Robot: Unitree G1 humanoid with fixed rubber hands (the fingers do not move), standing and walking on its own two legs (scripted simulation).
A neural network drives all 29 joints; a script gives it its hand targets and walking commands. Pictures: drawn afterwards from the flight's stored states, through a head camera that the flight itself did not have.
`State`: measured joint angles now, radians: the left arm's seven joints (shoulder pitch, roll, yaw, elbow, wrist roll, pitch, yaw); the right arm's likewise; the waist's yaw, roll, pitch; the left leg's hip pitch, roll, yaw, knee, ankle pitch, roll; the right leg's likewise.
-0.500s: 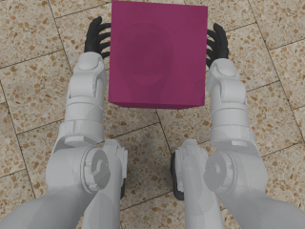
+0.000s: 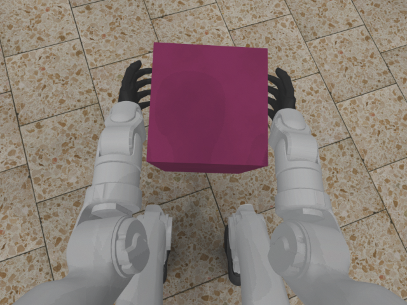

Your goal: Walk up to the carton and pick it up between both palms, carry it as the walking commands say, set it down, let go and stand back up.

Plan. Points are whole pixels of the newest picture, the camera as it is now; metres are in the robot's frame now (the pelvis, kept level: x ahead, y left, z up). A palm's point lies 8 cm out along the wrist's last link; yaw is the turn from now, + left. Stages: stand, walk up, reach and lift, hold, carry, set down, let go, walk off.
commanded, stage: reach and lift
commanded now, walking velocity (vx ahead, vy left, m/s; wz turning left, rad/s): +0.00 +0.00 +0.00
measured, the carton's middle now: (205, 122) +0.47 -0.01 -0.12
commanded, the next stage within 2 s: none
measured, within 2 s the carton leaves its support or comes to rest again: neither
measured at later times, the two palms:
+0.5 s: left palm (117, 98) +0.45 +0.13 +0.03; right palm (301, 106) +0.45 -0.15 +0.03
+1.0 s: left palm (99, 87) +0.43 +0.13 +0.10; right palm (332, 97) +0.42 -0.15 +0.10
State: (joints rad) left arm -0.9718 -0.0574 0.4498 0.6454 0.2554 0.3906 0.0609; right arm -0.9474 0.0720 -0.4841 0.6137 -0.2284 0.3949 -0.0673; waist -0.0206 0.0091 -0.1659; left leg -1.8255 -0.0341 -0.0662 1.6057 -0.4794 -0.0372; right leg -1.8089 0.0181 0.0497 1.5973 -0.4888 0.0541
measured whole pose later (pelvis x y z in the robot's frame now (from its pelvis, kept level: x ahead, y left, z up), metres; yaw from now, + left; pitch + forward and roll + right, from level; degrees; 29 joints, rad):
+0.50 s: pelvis +0.02 +0.00 +0.06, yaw +0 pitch +34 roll -1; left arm -0.82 -0.10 0.44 0.63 0.26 0.38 0.06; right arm -0.79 0.11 -0.47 0.60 -0.24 0.38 -0.06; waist -0.02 0.01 -0.19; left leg -1.54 -0.03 -0.07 1.39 -0.45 -0.03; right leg -1.52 0.01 0.05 1.38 -0.46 0.05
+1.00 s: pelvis +0.04 +0.00 +0.14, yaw +0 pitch +27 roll -1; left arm -0.63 -0.16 0.43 0.55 0.29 0.37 0.03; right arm -0.61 0.17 -0.45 0.52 -0.28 0.37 -0.04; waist -0.02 0.00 -0.16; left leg -1.17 -0.01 -0.07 1.08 -0.38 -0.03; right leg -1.16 0.01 0.05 1.07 -0.39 0.03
